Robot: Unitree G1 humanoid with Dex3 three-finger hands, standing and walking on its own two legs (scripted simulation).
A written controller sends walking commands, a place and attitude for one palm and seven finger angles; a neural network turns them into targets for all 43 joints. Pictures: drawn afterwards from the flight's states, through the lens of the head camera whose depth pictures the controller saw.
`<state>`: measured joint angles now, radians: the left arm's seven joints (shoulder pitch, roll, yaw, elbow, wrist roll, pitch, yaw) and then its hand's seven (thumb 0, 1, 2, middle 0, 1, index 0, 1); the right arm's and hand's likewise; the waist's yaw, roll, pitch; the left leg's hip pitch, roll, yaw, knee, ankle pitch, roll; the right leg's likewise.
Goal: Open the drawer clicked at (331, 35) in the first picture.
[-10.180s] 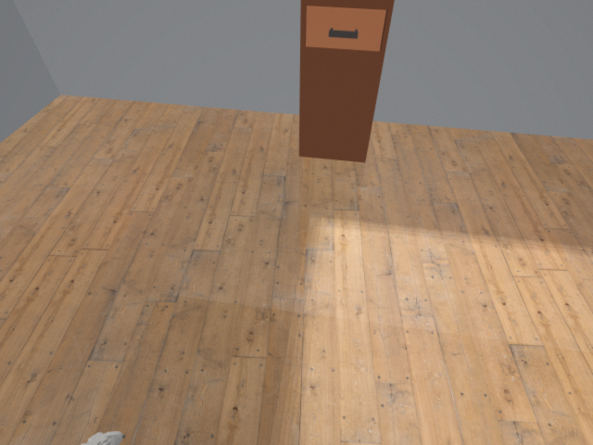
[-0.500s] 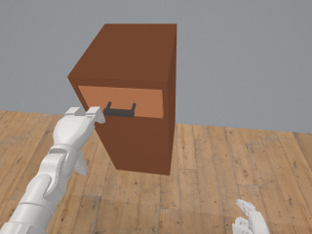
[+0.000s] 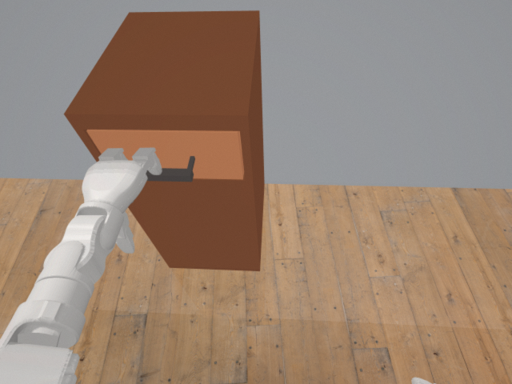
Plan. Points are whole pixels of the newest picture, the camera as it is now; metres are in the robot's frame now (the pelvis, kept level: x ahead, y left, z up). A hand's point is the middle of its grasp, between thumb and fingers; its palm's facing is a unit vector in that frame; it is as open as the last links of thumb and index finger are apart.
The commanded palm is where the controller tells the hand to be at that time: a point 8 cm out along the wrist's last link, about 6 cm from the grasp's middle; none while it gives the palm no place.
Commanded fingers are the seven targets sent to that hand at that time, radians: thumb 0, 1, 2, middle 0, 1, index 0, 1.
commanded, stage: move the hooked fingers above the handle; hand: left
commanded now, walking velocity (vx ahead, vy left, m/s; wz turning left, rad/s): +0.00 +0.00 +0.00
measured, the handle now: (167, 167) +0.56 +0.24 -0.07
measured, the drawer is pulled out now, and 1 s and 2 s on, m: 0.00 0.00 0.00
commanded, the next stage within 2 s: lower the fingers behind the handle in 1.56 s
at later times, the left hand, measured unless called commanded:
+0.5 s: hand (152, 180) +0.46 +0.23 +0.01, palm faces -0.06 -0.01 -1.00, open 13.8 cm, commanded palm +0.45 +0.24 +0.07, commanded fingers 0.00 -0.50 0.30 -0.30 -1.20 -0.30 -1.20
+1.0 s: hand (159, 168) +0.51 +0.23 -0.01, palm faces -0.08 -0.02 -1.00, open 13.8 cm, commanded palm +0.49 +0.24 +0.04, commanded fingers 0.00 -0.50 0.30 -0.30 -1.20 -0.30 -1.20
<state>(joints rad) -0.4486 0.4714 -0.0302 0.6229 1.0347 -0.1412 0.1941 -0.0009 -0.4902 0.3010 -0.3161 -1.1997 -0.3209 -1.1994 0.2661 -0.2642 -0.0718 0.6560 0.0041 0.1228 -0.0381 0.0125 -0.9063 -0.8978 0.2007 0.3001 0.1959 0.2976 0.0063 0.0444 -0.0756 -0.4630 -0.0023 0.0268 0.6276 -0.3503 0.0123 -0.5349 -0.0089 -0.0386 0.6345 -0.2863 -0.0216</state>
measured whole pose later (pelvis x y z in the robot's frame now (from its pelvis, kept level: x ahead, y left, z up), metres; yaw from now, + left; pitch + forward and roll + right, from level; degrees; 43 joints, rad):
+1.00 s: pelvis +0.00 +0.02 -0.03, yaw -2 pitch +23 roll -2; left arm -0.90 0.56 0.02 1.14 1.12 -0.11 0.31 0.00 -0.49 0.30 -0.32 -1.20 -0.32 -1.20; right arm 0.38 -0.27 -0.06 0.71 -0.05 0.13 -0.01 0.01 -0.91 -0.90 0.20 0.30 0.20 0.30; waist -0.15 0.05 -0.14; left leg -0.84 0.02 0.04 0.88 -0.44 0.04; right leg -0.88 0.01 -0.03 0.81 -0.33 0.00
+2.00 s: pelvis +0.00 +0.02 -0.04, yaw -1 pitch +25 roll -2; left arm -0.87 0.54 0.02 1.14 1.13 -0.14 0.35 0.00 -0.49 0.30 -0.32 -1.20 -0.32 -1.20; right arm 0.37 -0.27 -0.05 0.72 -0.05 0.13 -0.01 0.01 -0.90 -0.90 0.20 0.30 0.20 0.30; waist -0.15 0.06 -0.15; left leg -0.88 0.02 0.02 0.92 -0.46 0.03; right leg -0.93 0.01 -0.04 0.85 -0.35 0.00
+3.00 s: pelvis -0.03 +0.02 -0.08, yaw -2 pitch +30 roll -3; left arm -0.95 0.60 0.03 1.18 1.15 -0.11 0.39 0.00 -0.49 0.30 -0.31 -1.20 -0.32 -1.20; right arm 0.34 -0.26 -0.02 0.72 -0.06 0.09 0.00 0.01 -0.90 -0.90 0.20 0.30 0.20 0.30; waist -0.18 0.06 -0.16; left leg -1.15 0.02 0.00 1.16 -0.53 0.03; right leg -1.18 0.01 -0.06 1.07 -0.41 -0.01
